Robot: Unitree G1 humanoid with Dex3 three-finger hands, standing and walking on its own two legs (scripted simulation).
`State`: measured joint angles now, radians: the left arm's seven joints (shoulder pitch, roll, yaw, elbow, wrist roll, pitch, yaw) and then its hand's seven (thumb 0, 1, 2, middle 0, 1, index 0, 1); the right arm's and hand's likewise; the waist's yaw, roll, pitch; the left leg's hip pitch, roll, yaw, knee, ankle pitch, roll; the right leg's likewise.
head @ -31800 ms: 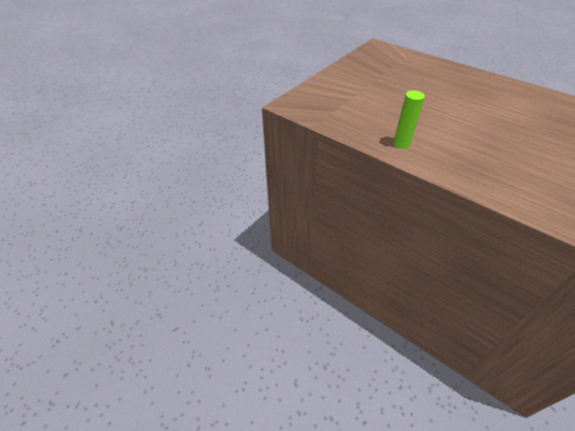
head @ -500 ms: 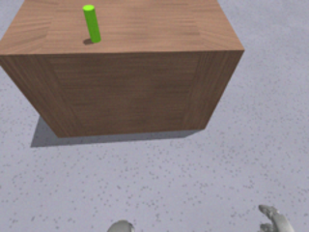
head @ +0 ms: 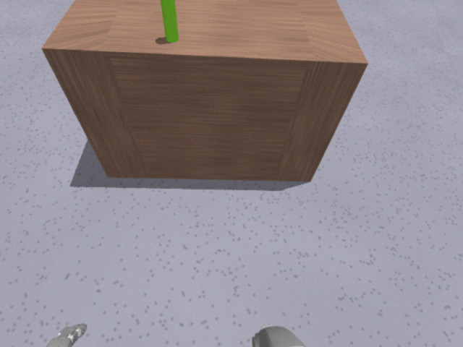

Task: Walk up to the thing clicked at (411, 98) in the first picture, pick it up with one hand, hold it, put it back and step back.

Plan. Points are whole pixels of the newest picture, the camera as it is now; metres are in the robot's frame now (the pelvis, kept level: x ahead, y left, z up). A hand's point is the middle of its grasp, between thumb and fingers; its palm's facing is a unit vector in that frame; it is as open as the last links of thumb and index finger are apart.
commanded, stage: step back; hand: left
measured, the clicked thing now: (169, 18) +1.05 +0.20 +0.01
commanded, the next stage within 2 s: stand in 1.08 s
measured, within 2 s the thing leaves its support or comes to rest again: neither
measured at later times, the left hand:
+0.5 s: hand out of the picture +0.02 +0.26 -0.15, palm faces -0.06 -0.93 -0.37, open 7.4 cm
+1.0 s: hand out of the picture +0.11 +0.24 -0.14, palm faces -0.02 -0.93 -0.38, open 7.4 cm
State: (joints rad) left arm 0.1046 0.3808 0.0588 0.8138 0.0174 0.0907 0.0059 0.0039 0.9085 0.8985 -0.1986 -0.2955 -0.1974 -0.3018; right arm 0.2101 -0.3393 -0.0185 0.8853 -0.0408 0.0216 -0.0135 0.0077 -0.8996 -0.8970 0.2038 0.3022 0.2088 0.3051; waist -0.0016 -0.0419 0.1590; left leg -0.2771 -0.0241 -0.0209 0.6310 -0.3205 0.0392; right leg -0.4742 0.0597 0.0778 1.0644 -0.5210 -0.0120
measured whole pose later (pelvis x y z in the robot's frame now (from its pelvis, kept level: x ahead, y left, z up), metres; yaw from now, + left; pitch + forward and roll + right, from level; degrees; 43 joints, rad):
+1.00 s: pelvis -0.01 -0.02 +0.00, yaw -1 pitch -2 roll -1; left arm 0.08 0.38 0.04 1.00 0.01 -0.04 0.00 0.00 0.91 0.90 -0.20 -0.30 -0.20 -0.30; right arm 0.16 -0.37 -0.04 1.00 -0.01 -0.01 -0.01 0.01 -0.90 -0.90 0.20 0.30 0.21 0.30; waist 0.00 0.01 0.11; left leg -0.25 0.01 -0.04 0.67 -0.36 0.00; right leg -0.27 -0.01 -0.03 0.59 -0.27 0.00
